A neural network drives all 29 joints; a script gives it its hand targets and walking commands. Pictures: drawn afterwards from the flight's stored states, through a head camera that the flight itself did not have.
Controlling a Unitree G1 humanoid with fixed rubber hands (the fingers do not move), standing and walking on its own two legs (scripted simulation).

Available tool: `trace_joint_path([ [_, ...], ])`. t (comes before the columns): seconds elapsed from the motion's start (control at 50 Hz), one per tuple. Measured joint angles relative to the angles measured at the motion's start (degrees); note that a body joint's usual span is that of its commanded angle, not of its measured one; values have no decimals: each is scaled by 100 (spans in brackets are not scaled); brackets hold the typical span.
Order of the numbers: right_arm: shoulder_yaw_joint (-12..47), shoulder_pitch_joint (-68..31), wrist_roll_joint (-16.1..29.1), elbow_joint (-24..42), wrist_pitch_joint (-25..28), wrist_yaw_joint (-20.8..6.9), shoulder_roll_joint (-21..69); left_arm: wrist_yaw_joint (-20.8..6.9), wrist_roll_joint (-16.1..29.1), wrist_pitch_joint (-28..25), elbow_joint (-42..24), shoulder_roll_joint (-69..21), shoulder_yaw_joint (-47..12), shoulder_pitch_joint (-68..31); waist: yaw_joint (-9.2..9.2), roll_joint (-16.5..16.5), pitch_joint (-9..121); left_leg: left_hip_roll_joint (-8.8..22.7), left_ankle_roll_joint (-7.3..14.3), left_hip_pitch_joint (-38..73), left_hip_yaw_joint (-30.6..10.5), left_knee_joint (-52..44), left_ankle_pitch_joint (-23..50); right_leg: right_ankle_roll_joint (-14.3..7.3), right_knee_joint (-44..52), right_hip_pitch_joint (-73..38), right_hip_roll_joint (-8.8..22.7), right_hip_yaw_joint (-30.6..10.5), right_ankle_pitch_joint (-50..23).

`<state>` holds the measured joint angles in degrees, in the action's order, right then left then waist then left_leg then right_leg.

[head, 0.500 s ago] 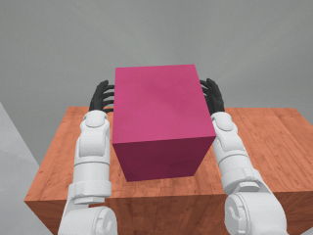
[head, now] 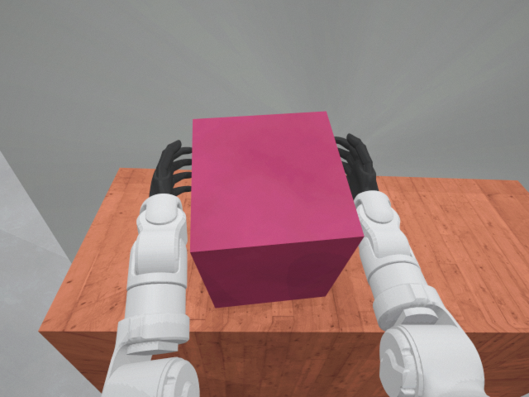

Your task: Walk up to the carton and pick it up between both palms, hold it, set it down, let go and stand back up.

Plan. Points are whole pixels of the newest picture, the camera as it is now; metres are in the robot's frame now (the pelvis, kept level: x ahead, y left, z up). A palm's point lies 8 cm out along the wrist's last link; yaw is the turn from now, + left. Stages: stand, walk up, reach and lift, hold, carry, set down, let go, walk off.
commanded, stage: set down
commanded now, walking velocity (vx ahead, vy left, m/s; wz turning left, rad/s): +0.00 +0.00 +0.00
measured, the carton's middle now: (266, 217) +0.39 +0.03 +0.09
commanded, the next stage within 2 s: none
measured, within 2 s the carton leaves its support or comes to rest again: neither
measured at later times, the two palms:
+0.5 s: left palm (169, 205) +0.37 +0.18 +0.12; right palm (349, 196) +0.43 -0.10 +0.12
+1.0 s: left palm (176, 211) +0.38 +0.18 +0.10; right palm (347, 195) +0.45 -0.11 +0.10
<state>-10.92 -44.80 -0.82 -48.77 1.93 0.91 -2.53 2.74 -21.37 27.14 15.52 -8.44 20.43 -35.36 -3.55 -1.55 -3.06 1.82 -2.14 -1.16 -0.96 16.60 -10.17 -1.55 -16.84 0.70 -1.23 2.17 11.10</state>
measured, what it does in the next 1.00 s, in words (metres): stands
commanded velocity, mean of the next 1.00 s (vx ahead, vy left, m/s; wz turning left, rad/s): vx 0.00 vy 0.00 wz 0.00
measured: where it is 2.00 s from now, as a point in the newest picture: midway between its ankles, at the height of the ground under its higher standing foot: outside the picture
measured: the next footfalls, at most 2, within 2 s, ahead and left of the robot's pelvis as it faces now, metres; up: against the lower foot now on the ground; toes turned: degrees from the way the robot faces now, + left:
none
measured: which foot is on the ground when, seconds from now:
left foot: down 0.00-1.00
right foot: down 0.00-1.00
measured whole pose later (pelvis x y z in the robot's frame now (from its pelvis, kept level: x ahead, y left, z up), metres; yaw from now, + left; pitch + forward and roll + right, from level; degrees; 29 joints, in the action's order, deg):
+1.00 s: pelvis +0.01 -0.03 +0.00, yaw +0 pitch +6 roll +1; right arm -16.8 -49.1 -7.9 -58.3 8.4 -2.4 -3.1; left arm 4.9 -21.4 14.4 22.8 -11.7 27.0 -36.9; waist -8.1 -1.5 0.3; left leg 3.4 -2.1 -13.5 1.2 16.2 -7.4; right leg -3.6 -16.8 13.1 -2.5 2.6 10.2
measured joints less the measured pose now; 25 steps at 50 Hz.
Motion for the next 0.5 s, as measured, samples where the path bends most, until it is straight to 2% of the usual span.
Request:
trace_joint_path([
  [0.08,0,1,-11,-185,14,-23,0,-43,0,0,56,-107,200,5,-7,0,0,13,-1,0,2,-3,8,-10,0,3,-12,1,-16],
  [0.2,-55,-10,-51,-300,107,-48,-1,32,0,-77,64,-143,192,11,-62,0,-3,27,-20,-48,3,-3,29,-27,1,53,-26,2,-38],
  [0.32,-224,-124,-306,-429,41,-141,-1,41,0,-205,295,-172,324,-46,-177,1,-3,33,-2,-202,5,-9,43,-28,1,210,-32,2,-52],
  [0.5,-474,-178,-442,-631,426,-265,-1,240,0,-564,352,-210,232,-52,-206,0,65,43,-45,-570,8,-10,49,-50,1,581,-40,2,-53],
])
